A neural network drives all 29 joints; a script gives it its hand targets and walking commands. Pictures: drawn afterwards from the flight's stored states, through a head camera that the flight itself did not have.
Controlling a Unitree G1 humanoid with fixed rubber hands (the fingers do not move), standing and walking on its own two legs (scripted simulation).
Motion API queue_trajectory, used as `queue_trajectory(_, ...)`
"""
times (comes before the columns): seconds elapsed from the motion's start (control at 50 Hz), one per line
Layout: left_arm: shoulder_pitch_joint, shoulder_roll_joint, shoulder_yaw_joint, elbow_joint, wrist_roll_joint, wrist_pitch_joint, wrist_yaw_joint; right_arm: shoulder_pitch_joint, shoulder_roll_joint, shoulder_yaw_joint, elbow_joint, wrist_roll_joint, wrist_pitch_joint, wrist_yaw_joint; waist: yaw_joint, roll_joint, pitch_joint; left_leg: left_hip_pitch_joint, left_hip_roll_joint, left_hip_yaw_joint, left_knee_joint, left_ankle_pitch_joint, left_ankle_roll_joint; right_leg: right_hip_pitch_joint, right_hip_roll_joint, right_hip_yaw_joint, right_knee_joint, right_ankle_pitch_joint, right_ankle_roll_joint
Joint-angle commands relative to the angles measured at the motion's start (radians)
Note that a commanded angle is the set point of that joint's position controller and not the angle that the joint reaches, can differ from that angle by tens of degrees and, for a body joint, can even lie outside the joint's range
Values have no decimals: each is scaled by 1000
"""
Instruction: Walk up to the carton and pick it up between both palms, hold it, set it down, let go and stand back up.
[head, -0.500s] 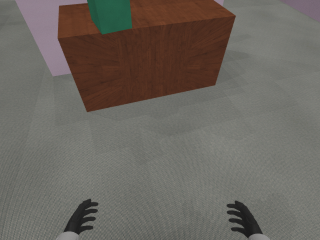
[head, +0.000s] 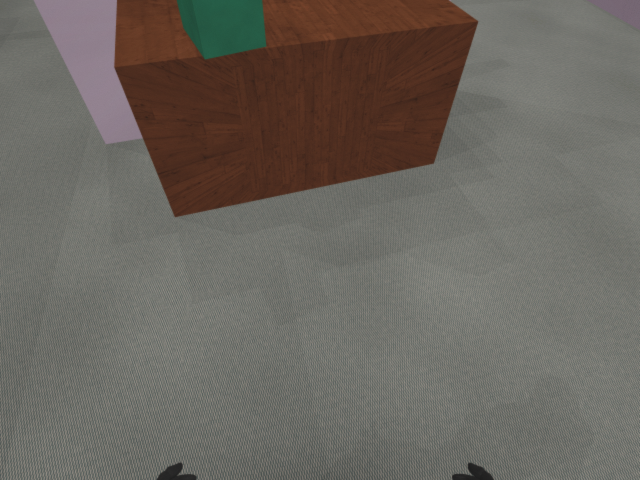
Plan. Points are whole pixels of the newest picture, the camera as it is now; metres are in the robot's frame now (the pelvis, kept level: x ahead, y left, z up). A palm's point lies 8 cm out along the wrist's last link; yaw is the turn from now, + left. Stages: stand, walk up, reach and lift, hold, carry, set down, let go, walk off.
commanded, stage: stand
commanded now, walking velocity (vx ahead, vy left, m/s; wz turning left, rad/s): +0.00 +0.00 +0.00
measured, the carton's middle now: (217, 0) +1.40 +0.34 +0.02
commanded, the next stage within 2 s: walk up in 0.62 s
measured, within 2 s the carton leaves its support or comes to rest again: neither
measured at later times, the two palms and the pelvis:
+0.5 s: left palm out of the picture +0.05 +0.22 -0.13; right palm out of the picture +0.05 -0.22 -0.13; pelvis +0.02 +0.00 +0.01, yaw +0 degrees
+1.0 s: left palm out of the picture -0.01 +0.24 -0.13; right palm out of the picture +0.08 -0.20 -0.12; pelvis +0.04 +0.02 +0.02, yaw +5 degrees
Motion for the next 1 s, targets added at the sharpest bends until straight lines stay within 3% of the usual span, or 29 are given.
queue_trajectory(0.0, 11, 104, 35, -55, -1, -28, 13, 12, -107, -35, -55, 0, -27, -14, -1, 1, -28, 16, 51, -71, -161, 265, 48, 8, -43, 67, -149, 259, -47)
queue_trajectory(0.78, 91, 34, 40, 312, -8, -31, 38, 98, -34, -40, 308, 8, -34, -39, 0, -2, 72, 159, 72, -62, -289, 410, 36, 154, -72, 58, -281, 392, -31)
queue_trajectory(0.8, 168, 180, 89, 267, -3, -40, 32, 48, -126, -78, 273, 32, -21, -8, 92, 18, 8, -179, 5, -54, -118, -370, 63, 389, -202, 163, -328, -403, -83)
queue_trajectory(0.82, 238, 276, 122, 299, -14, -35, 46, -196, -79, -67, 148, 25, -14, 17, 165, -205, 163, -530, -22, 68, 189, -177, 18, 453, -422, 430, -550, -596, -143)
queue_trajectory(0.84, 219, 288, 130, 318, 7, -27, 58, -255, -101, -72, 99, -16, -11, 27, 137, -231, 204, -600, 79, 18, 359, -104, -3, 373, -548, 517, -598, -604, -169)
queue_trajectory(0.86, 196, 247, 123, 308, 16, -32, 55, -255, -92, -71, 86, -21, -15, 40, 126, -188, 210, -560, 93, -5, 369, -77, -8, 313, -542, 504, -598, -556, -179)
queue_trajectory(0.9, 246, 161, 108, 323, 21, -67, 41, -299, -85, -81, 60, -36, -37, 54, 128, -157, 198, -470, 114, -42, 351, -23, 10, 231, -479, 466, -610, -409, -178)
queue_trajectory(0.94, 196, 112, 90, 326, 24, -88, 34, -159, -55, -86, 111, -30, -51, 68, 53, -168, 155, -342, 121, -52, 319, 19, 13, 164, -413, 303, -616, -350, -125)
queue_trajectory(0.98, 72, 139, 95, 294, 19, -100, 35, 10, -18, -81, 181, -8, -53, 73, -28, -187, 136, -197, 110, -6, 169, 34, 15, 123, -345, 116, -600, -229, -70)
